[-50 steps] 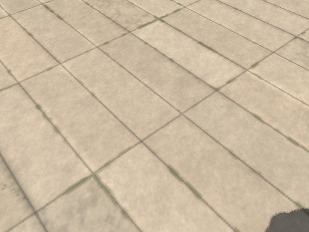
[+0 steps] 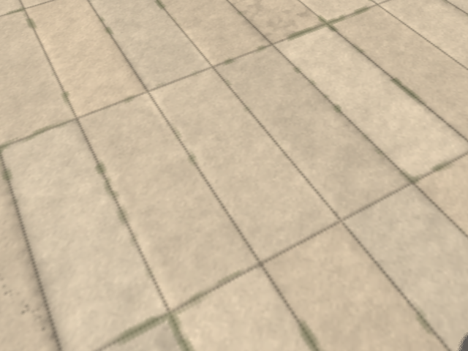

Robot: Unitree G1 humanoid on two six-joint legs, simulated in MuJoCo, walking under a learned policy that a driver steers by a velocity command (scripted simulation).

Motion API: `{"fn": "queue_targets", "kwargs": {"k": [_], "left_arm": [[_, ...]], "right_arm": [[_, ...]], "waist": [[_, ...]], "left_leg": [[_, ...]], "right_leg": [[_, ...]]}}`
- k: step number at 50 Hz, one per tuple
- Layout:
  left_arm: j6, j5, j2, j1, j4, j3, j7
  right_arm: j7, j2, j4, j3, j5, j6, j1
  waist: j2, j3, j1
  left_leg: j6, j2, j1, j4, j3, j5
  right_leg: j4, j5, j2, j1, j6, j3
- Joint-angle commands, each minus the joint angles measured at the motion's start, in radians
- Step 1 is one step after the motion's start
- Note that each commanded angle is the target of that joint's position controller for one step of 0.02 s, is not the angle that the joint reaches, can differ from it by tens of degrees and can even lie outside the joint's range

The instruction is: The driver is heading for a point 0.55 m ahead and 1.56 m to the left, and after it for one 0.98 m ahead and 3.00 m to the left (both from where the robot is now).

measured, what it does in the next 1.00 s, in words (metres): steps on the spot, turning left: left foot, then right foot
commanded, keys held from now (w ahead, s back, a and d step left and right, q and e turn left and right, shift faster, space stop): q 1.00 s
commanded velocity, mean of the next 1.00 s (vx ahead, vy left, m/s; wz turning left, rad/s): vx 0.04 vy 0.00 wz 0.58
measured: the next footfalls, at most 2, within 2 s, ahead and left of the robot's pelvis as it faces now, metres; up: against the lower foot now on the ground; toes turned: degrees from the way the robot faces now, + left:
left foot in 0.24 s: +0.16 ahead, +0.12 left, +0.00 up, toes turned +13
right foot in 0.72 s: +0.17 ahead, -0.08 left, +0.00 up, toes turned +28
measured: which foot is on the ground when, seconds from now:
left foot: up 0.00-0.22, down 0.24-0.72, up 0.74-1.00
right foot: down 0.00-0.24, up 0.26-0.70, down 0.72-1.00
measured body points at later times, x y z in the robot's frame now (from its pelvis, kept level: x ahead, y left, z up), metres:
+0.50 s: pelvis +0.08 +0.03 +0.00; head +0.11 +0.06 +0.44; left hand +0.13 +0.31 -0.14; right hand +0.25 -0.21 -0.12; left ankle +0.12 +0.11 -0.74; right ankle +0.12 -0.12 -0.68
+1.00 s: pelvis +0.09 -0.02 +0.00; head +0.13 -0.02 +0.45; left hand +0.04 +0.28 -0.09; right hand +0.33 -0.19 -0.13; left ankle -0.01 +0.08 -0.67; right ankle +0.13 -0.10 -0.74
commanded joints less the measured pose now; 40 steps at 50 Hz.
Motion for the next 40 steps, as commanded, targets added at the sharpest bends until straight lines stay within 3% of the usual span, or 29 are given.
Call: {"fn": "queue_targets", "kwargs": {"k": [1,4,9,10,11,12,13,14,16,18,19,22,26,30,33,35,36,37,38,39,40], "left_arm": [[-0.009,-0.001,0.090,-0.014,-0.055,0.008,0.008],[0.002,-0.004,0.129,0.003,-0.061,0.017,0.009],[0.042,-0.001,0.171,0.043,-0.068,0.040,0.009],[0.054,0.000,0.176,0.047,-0.069,0.043,0.010],[0.066,0.005,0.179,0.078,-0.066,0.047,0.008],[0.074,0.005,0.162,0.113,-0.098,0.044,0.004],[0.088,-0.006,0.092,0.070,-0.170,0.026,0.000],[0.106,0.008,0.122,0.018,-0.164,0.029,0.002],[0.100,-0.010,0.102,-0.032,-0.171,0.027,0.005],[0.102,0.017,0.124,-0.006,-0.164,0.034,0.007],[0.110,0.019,0.119,0.007,-0.163,0.034,0.005],[0.126,0.006,0.100,-0.013,-0.185,0.029,0.005],[0.133,0.001,0.111,-0.079,-0.225,0.026,0.009],[0.122,-0.009,0.115,-0.098,-0.252,0.021,0.012],[0.110,-0.020,0.119,-0.053,-0.258,0.019,0.017],[0.099,-0.023,0.114,0.039,-0.241,0.017,0.023],[0.093,-0.013,0.157,0.066,-0.239,0.027,0.032],[0.092,0.007,0.267,0.049,-0.263,0.048,0.038],[0.097,0.017,0.299,-0.051,-0.291,0.054,0.030],[0.094,0.016,0.228,-0.079,-0.306,0.036,0.027],[0.090,0.008,0.178,-0.131,-0.313,0.021,0.023]], "right_arm": [[0.019,0.032,-0.038,0.013,-0.002,0.023,0.086],[0.033,0.018,-0.080,0.021,0.000,0.026,0.004],[0.036,-0.034,-0.136,0.009,-0.008,0.029,-0.050],[0.034,-0.038,-0.137,0.005,-0.010,0.022,-0.027],[0.027,-0.058,-0.125,-0.003,-0.013,0.007,0.030],[0.014,-0.177,-0.126,-0.033,-0.022,-0.009,0.098],[0.005,-0.278,-0.135,-0.061,0.005,0.004,0.126],[0.003,-0.240,-0.125,-0.057,0.030,0.015,0.157],[-0.012,-0.158,-0.145,-0.032,0.020,0.032,0.025],[-0.018,-0.109,-0.172,-0.017,0.020,0.034,-0.050],[-0.014,-0.113,-0.176,-0.016,0.017,0.029,-0.042],[-0.004,-0.156,-0.173,-0.029,0.014,0.017,-0.006],[-0.001,-0.173,-0.180,-0.035,0.008,0.028,0.020],[0.007,-0.186,-0.192,-0.042,0.002,0.036,0.016],[0.014,-0.188,-0.201,-0.045,0.003,0.043,-0.007],[0.014,-0.184,-0.209,-0.045,0.017,0.050,-0.045],[0.009,-0.153,-0.219,-0.036,0.027,0.050,-0.045],[0.004,-0.080,-0.240,-0.020,0.042,0.046,-0.017],[-0.002,-0.142,-0.232,-0.035,0.009,0.042,-0.021],[0.003,-0.183,-0.223,-0.047,-0.009,0.041,-0.019],[0.012,-0.175,-0.202,-0.050,-0.007,0.045,0.017]], "waist": [[-0.150,-0.080,-0.047],[-0.151,-0.103,-0.020],[-0.145,-0.097,0.014],[-0.124,-0.108,0.002],[-0.054,-0.150,-0.026],[0.150,-0.211,-0.043],[0.287,-0.259,-0.045],[0.090,-0.267,-0.065],[0.025,-0.120,-0.014],[0.055,-0.122,0.023],[0.039,-0.148,0.026],[0.022,-0.171,0.019],[0.073,-0.153,-0.011],[0.083,-0.152,-0.021],[0.101,-0.162,-0.006],[0.093,-0.158,0.046],[0.026,-0.146,0.052],[-0.208,-0.151,0.026],[-0.251,-0.076,0.013],[-0.154,-0.066,-0.010],[-0.118,-0.060,-0.049]], "left_leg": [[-0.008,0.026,0.075,-0.159,0.011,0.121],[-0.002,0.003,0.154,-0.310,0.059,0.199],[0.031,-0.015,0.177,-0.437,0.074,0.037],[0.044,-0.030,0.221,-0.500,0.080,0.037],[0.065,-0.037,0.324,-0.594,0.048,0.130],[0.126,0.153,0.471,-0.681,-0.216,0.454],[0.331,0.373,0.575,-0.741,-0.577,0.706],[0.343,0.348,0.552,-0.753,-0.522,0.602],[0.262,0.232,0.404,-0.788,-0.367,0.421],[0.207,0.150,0.355,-0.789,-0.291,0.428],[0.205,0.143,0.357,-0.779,-0.285,0.472],[0.203,0.132,0.368,-0.784,-0.311,0.411],[0.199,0.124,0.364,-0.819,-0.391,0.161],[0.187,0.115,0.344,-0.810,-0.450,0.126],[0.159,0.103,0.323,-0.790,-0.497,0.191],[0.097,0.057,0.253,-0.761,-0.494,0.151],[0.034,-0.005,0.166,-0.702,-0.450,0.021],[-0.029,-0.148,0.005,-0.469,-0.271,-0.179],[-0.046,-0.202,-0.057,-0.255,-0.127,-0.251],[-0.050,-0.143,0.009,-0.113,-0.159,-0.211],[-0.051,-0.139,0.034,-0.035,-0.152,-0.153]], "right_leg": [[-0.113,0.614,-0.261,-0.015,-0.108,0.066],[-0.082,0.601,-0.266,-0.001,-0.098,0.015],[0.059,0.486,-0.328,0.090,-0.072,0.027],[0.145,0.471,-0.323,0.092,-0.053,0.013],[0.297,0.413,-0.291,0.062,-0.012,-0.012],[0.572,0.119,-0.206,-0.085,0.053,-0.055],[0.792,-0.519,0.012,-0.359,0.106,0.014],[0.866,-0.487,-0.032,-0.375,0.111,0.176],[0.802,-0.311,-0.062,-0.397,0.105,0.217],[0.742,-0.219,-0.057,-0.342,0.101,0.217],[0.739,-0.209,-0.042,-0.322,0.101,0.218],[0.655,-0.209,-0.028,-0.314,0.111,0.232],[0.534,-0.209,-0.012,-0.315,0.117,0.247],[0.420,-0.224,0.021,-0.241,0.102,0.250],[0.285,-0.239,0.054,-0.132,0.077,0.244],[0.048,-0.141,0.074,0.028,0.051,0.227],[-0.101,-0.139,-0.013,0.119,0.030,0.304],[-0.213,-0.257,-0.293,0.195,-0.047,0.596],[-0.240,-0.146,-0.412,0.035,-0.137,0.704],[-0.203,-0.012,-0.375,-0.026,-0.155,0.627],[-0.170,0.085,-0.302,-0.045,-0.126,0.508]]}}
Keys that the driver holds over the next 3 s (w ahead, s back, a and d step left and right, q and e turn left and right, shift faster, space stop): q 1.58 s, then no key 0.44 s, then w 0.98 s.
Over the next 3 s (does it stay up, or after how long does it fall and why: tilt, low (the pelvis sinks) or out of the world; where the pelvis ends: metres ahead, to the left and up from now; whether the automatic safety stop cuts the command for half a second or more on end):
stays up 0.26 0.33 0.00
